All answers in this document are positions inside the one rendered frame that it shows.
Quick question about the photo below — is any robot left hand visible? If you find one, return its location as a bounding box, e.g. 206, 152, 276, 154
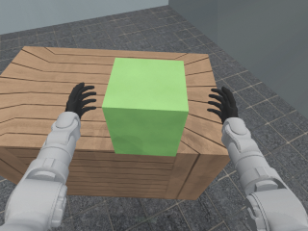
65, 82, 97, 120

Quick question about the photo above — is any carton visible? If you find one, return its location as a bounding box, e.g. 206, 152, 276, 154
102, 58, 189, 157

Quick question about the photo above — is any robot left upper arm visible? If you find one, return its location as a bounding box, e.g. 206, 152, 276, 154
0, 178, 67, 231

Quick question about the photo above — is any left robot forearm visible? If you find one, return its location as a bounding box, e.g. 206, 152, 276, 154
4, 112, 81, 222

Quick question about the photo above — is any right robot forearm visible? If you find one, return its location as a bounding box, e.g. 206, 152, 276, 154
221, 117, 308, 223

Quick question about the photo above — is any pedestal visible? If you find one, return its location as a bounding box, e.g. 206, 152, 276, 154
0, 46, 230, 200

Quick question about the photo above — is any robot right upper arm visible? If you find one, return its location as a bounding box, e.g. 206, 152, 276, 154
244, 188, 308, 231

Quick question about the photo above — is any robot right hand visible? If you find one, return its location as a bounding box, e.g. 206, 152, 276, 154
207, 87, 239, 124

